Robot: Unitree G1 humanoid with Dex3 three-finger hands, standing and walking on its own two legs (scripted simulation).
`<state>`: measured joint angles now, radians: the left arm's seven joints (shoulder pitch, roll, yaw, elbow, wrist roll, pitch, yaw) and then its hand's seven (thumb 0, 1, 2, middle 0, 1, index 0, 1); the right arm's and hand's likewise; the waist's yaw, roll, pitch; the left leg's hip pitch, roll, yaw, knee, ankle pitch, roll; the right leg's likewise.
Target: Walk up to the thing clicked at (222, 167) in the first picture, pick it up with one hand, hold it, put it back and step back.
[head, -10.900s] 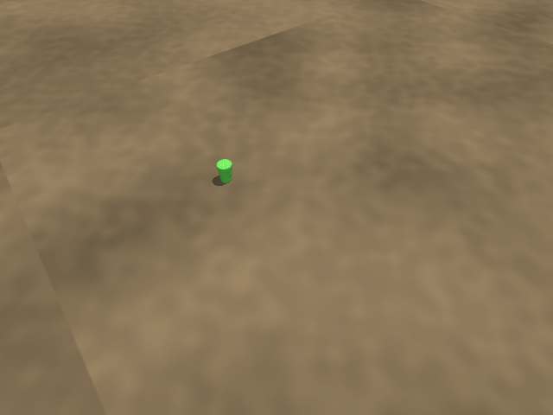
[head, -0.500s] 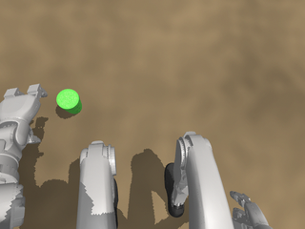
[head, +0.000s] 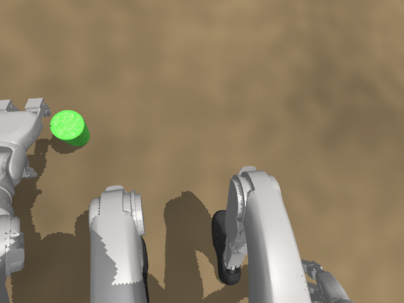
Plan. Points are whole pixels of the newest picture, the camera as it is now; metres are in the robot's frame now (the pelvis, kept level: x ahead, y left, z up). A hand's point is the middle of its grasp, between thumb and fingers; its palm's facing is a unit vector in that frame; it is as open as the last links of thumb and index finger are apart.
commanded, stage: rise first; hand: left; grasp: from above
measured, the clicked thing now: (73, 131) +0.50 +0.27 -0.31
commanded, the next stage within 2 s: approach in 0.64 s
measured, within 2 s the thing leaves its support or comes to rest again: neither
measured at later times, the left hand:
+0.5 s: hand (34, 144) +0.44 +0.31 -0.19, palm faces -0.47 -0.05 -0.88, open 13.9 cm
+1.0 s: hand (51, 128) +0.47 +0.28 -0.20, palm faces -0.44 -0.04 -0.90, open 13.9 cm
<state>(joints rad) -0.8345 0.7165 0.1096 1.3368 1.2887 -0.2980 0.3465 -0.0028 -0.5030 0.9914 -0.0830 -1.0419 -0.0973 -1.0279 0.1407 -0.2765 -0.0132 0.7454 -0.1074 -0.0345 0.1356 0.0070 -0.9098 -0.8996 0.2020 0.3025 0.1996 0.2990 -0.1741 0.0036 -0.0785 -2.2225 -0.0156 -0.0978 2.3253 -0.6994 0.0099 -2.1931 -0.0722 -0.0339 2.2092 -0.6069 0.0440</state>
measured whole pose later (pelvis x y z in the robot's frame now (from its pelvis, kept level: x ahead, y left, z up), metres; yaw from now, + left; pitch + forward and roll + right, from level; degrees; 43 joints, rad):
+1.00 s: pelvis +0.01 +0.00 -0.02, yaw -1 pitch +35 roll -8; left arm -1.02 0.75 0.06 1.51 1.33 -0.27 0.45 0.00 -0.49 0.98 -0.08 -1.07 -0.10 -1.05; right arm 0.13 -0.27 0.02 0.77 -0.16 -0.07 0.16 0.00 -0.91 -0.89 0.20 0.30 0.20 0.30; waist -0.25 -0.02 -0.05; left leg -2.31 -0.02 -0.11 2.41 -0.72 0.01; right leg -2.27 -0.07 -0.03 2.28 -0.62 0.05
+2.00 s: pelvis +0.01 +0.01 -0.03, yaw -3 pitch +36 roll -10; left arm -1.17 0.83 0.07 1.66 1.35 -0.14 0.45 0.00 -0.49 0.97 -0.07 -1.06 -0.10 -1.03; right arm 0.16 -0.29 0.11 0.69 -0.15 -0.07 0.15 0.00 -0.90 -0.89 0.20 0.30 0.20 0.30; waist -0.36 0.00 -0.02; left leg -2.36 -0.02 -0.11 2.43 -0.70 0.03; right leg -2.30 -0.06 -0.04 2.28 -0.60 0.05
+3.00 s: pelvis +0.01 +0.00 -0.05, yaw -6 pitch +31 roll -13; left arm -1.08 0.96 0.17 1.72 1.32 -0.26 0.52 -0.01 -0.49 0.97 -0.07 -1.05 -0.09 -1.03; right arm 0.17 -0.32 0.20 0.67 -0.22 -0.16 0.26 0.00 -0.90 -0.89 0.20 0.30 0.20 0.30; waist -0.37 -0.06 0.12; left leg -2.35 -0.02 -0.20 2.53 -0.74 0.01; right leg -2.28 -0.03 -0.10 2.34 -0.60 0.07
